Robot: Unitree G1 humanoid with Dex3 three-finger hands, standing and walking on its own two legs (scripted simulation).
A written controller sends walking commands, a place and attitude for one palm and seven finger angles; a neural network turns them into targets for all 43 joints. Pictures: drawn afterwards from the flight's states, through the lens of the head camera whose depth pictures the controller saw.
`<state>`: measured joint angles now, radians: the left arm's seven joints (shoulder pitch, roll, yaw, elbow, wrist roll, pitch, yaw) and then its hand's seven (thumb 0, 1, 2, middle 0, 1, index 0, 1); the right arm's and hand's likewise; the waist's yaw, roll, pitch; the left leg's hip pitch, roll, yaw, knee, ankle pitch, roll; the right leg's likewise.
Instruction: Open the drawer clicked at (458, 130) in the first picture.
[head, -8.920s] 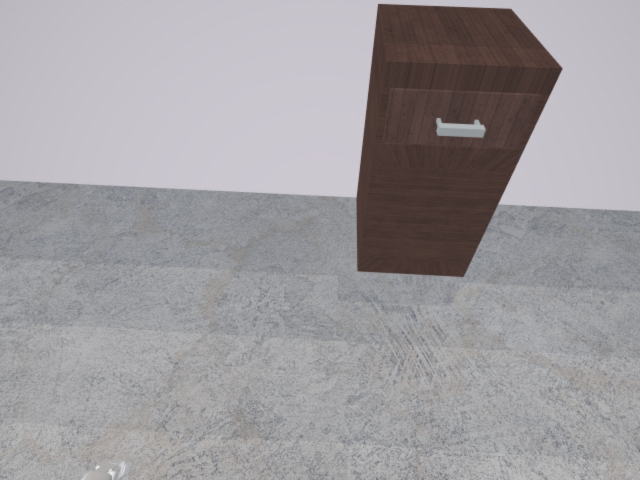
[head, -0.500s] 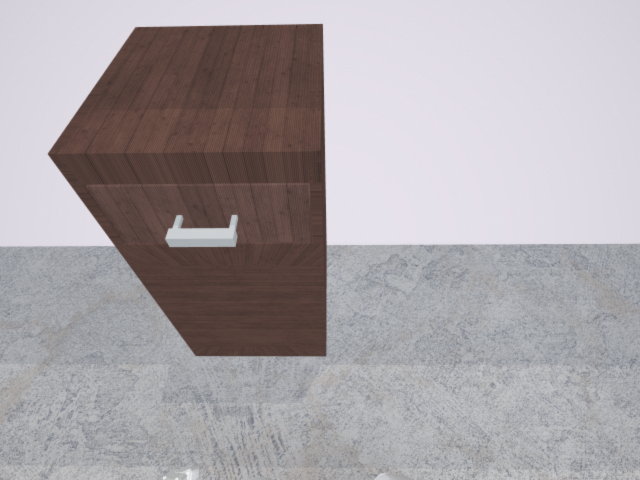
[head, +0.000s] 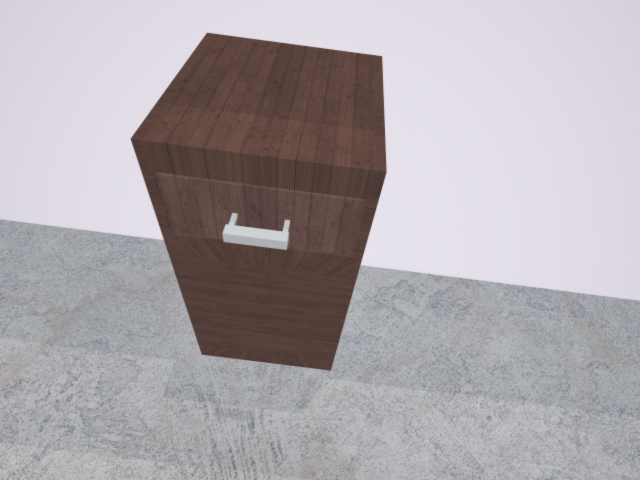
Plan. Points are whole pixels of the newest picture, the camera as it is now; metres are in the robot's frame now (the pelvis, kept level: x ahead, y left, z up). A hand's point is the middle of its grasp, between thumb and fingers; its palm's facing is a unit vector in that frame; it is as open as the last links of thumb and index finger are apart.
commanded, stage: come to a stop and stand still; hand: left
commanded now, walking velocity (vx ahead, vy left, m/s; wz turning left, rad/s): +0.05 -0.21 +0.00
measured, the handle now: (258, 229) +0.55 +0.16 -0.08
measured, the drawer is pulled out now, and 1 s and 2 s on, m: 0.00 0.00 0.00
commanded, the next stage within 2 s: look again from close up in 1.58 s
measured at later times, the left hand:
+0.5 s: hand out of the picture +0.05 +0.09 -0.16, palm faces +0.01 -0.97 -0.26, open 7.2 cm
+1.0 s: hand out of the picture -0.04 +0.04 -0.17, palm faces +0.05 -0.98 -0.17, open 7.3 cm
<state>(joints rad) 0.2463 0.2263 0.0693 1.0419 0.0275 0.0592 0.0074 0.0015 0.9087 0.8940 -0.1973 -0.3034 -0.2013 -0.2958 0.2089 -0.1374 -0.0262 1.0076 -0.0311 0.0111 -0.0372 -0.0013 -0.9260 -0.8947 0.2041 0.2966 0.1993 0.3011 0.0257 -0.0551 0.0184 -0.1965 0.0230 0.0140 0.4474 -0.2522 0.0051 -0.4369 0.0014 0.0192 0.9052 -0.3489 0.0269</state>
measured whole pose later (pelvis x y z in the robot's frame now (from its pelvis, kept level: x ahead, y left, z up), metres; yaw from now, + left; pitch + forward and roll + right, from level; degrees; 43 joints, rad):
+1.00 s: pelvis +0.01 -0.11 +0.00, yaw -1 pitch -1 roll +1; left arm 0.34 0.08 -0.01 1.18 0.01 0.00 0.04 0.00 0.91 0.89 -0.20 -0.30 -0.20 -0.30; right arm 0.26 -0.14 -0.01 1.16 -0.01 0.01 -0.05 0.00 -0.91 -0.90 0.20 0.30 0.20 0.30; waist 0.01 0.02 0.04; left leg -0.13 0.07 0.05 0.39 -0.24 -0.06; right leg -0.06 0.07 -0.09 0.36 -0.29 -0.09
